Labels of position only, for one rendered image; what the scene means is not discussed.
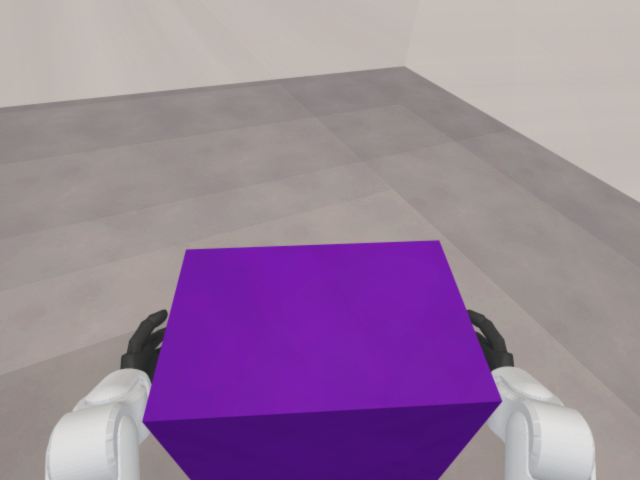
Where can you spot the robot right forearm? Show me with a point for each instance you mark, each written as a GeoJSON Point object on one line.
{"type": "Point", "coordinates": [544, 440]}

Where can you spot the robot left hand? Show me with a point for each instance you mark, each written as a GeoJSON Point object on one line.
{"type": "Point", "coordinates": [141, 353]}

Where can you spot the robot right hand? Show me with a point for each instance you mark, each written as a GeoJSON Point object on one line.
{"type": "Point", "coordinates": [493, 346]}

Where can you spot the robot left forearm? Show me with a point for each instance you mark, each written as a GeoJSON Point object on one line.
{"type": "Point", "coordinates": [100, 438]}

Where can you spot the carton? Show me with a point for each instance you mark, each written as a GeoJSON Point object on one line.
{"type": "Point", "coordinates": [319, 362]}

